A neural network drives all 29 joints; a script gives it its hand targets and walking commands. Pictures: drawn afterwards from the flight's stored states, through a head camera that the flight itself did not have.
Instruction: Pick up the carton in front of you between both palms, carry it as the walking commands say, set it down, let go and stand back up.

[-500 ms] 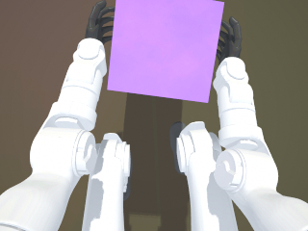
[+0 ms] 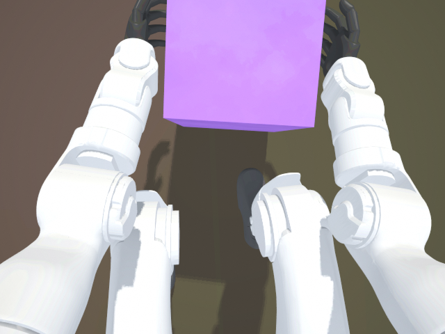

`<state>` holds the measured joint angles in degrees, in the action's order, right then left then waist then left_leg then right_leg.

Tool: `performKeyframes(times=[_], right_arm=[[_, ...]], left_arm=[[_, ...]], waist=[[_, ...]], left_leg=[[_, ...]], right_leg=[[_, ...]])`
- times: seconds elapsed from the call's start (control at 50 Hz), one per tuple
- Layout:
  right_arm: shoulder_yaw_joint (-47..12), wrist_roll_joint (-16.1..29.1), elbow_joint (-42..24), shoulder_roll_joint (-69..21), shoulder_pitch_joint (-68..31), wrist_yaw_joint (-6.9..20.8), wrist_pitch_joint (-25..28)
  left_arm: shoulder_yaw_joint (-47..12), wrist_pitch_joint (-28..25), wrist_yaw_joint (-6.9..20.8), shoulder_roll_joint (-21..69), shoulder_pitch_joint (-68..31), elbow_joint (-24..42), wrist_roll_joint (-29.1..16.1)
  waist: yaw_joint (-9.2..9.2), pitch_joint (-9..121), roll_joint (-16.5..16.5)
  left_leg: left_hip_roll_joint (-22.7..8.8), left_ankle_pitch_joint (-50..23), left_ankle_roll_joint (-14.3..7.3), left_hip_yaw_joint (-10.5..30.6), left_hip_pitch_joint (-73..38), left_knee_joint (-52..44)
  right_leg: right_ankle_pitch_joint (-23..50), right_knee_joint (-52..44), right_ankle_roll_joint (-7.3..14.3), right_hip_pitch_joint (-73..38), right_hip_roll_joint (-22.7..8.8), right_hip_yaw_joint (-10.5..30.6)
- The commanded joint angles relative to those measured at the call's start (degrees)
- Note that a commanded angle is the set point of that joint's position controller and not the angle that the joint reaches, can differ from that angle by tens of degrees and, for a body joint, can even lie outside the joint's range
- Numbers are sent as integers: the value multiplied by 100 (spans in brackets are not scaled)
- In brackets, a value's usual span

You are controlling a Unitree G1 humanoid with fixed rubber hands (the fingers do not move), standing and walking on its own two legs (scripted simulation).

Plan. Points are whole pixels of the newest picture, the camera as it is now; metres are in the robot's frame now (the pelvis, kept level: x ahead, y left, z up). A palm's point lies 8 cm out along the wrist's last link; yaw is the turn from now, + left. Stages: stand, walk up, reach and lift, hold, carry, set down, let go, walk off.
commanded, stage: set down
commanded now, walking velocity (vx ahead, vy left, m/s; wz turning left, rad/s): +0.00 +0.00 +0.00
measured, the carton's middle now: (236, 70) +0.50 -0.10 -0.23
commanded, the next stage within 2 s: none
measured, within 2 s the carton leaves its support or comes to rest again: rests again in 0.78 s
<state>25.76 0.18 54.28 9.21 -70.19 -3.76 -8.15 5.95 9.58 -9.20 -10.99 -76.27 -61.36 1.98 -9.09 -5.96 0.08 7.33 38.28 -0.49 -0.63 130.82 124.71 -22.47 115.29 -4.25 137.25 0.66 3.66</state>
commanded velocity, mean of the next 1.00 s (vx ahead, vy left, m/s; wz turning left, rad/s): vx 0.00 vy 0.00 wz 0.00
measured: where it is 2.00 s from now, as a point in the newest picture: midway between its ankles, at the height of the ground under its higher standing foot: (209, 243)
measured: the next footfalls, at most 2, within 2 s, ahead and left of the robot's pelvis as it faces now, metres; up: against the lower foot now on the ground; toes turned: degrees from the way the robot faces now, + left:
none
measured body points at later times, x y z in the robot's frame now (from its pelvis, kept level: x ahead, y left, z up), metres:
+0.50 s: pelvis +0.00 +0.00 +0.00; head +0.35 +0.01 +0.27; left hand +0.54 +0.06 -0.19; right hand +0.50 -0.25 -0.17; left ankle +0.08 +0.10 -0.35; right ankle +0.15 -0.14 -0.35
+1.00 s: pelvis +0.00 -0.01 +0.00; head +0.37 +0.00 +0.24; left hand +0.54 +0.11 -0.22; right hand +0.47 -0.28 -0.20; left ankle +0.08 +0.10 -0.35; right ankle +0.15 -0.14 -0.35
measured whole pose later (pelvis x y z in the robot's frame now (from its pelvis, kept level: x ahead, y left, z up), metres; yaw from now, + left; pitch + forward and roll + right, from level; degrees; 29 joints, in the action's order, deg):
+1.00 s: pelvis +0.00 -0.01 +0.00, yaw +0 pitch +40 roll -2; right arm 19.0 10.5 72.5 18.5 -74.9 -4.4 3.9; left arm -3.1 2.2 -3.4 -21.8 -79.9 -65.6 -5.9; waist -6.7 -17.1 1.5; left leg 7.3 38.8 1.7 2.3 128.0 126.9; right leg -22.8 117.0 -1.8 134.3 -0.5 0.4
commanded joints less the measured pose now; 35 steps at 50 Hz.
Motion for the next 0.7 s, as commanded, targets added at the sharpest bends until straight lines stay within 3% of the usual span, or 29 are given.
performKeyframes(times=[0.0,0.14,0.28,0.56,0.68], right_arm=[[-1561,157,-177,-4786,-2524,1333,-59],[-1150,-75,162,-4517,-2399,1393,-32],[-1023,-123,344,-4336,-2310,1384,83],[-795,-188,900,-3444,-2322,1237,226],[-544,-250,1136,-2676,-2165,1058,354]], left_arm=[[-1299,-431,1277,4697,-3207,1002,-247],[-1066,-419,1332,4395,-3212,816,-76],[-1022,-508,1382,4089,-3175,802,-65],[-456,-485,1353,3128,-2535,110,456],[-301,-548,1259,2263,-2468,-97,577]], waist=[[39,5526,-1037],[18,5134,-1194],[31,4743,-1081],[341,3740,-780],[421,3517,-725]], left_leg=[[171,-1724,35,103,-2150,-1675],[138,-1549,22,105,-1783,-1665],[90,-1735,-4,163,-1518,-1566],[21,-1273,-118,215,-1031,-1551],[-86,-1069,-81,226,-1003,-1528]], right_leg=[[1407,-24,165,-3565,412,-851],[1266,-16,222,-3354,392,-760],[1480,52,243,-3317,388,-657],[981,31,253,-2989,360,-524],[814,31,195,-3086,292,-523]])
